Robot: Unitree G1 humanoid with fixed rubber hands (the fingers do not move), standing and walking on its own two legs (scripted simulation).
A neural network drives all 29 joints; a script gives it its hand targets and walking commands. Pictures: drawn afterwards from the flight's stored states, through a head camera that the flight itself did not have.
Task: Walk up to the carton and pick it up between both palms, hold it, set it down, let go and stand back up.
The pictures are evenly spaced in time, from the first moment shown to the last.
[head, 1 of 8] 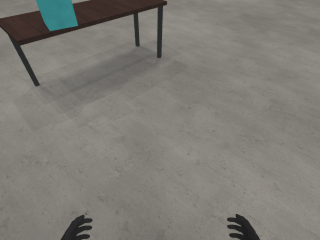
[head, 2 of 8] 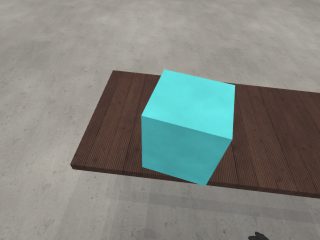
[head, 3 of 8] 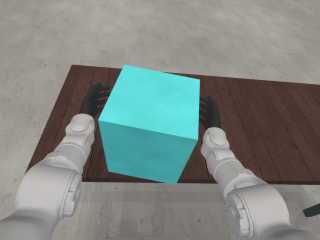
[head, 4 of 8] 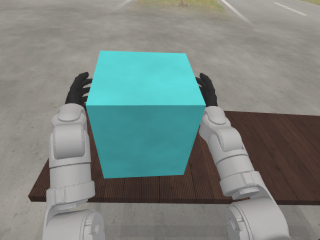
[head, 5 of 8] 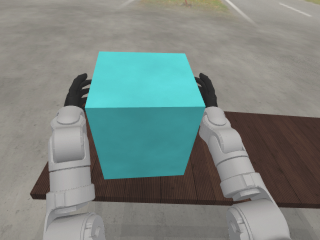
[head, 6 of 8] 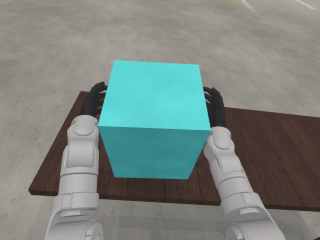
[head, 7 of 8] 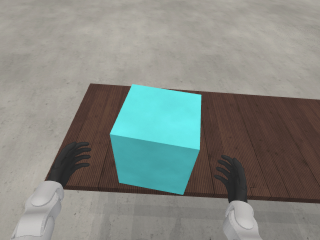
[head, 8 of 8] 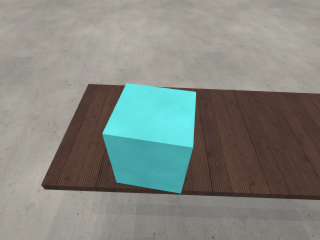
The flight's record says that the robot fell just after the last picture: no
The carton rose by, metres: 0.19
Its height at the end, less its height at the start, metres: +0.00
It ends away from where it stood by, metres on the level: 0.00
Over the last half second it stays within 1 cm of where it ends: yes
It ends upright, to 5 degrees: yes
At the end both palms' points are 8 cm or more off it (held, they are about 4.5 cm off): yes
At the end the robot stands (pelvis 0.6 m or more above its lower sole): yes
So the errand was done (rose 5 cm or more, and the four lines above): yes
